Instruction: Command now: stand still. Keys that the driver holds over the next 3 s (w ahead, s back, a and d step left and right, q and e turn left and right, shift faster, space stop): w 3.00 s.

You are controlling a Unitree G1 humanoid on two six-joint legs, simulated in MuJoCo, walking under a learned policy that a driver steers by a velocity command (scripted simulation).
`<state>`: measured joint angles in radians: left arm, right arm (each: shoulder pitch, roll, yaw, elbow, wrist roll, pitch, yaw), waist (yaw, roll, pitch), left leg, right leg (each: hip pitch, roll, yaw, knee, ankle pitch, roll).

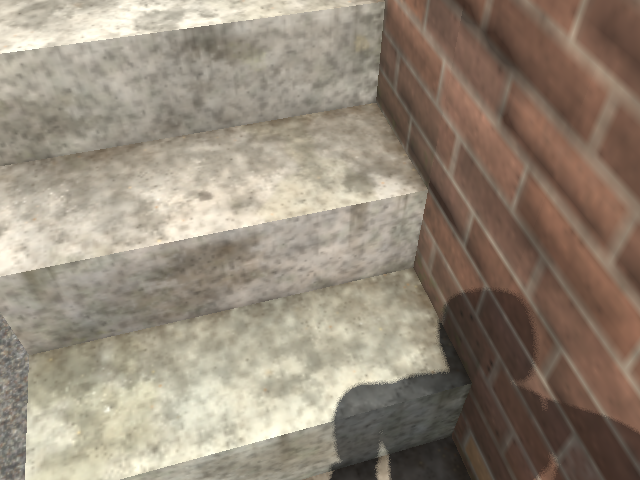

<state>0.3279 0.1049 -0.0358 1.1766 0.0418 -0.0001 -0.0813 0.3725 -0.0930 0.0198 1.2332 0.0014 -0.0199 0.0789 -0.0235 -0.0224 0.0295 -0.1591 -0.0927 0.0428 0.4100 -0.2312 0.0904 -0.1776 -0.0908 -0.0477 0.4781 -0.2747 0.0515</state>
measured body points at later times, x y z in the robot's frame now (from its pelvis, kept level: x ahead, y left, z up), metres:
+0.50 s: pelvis +0.00 +0.00 +0.00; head +0.01 +0.00 +0.45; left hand -0.04 +0.18 -0.17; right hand -0.07 -0.19 -0.16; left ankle -0.01 +0.07 -0.74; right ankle -0.01 -0.14 -0.74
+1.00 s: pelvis +0.00 -0.01 +0.00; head +0.01 +0.00 +0.45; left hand -0.03 +0.18 -0.17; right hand -0.08 -0.19 -0.16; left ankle -0.01 +0.07 -0.74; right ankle -0.01 -0.14 -0.74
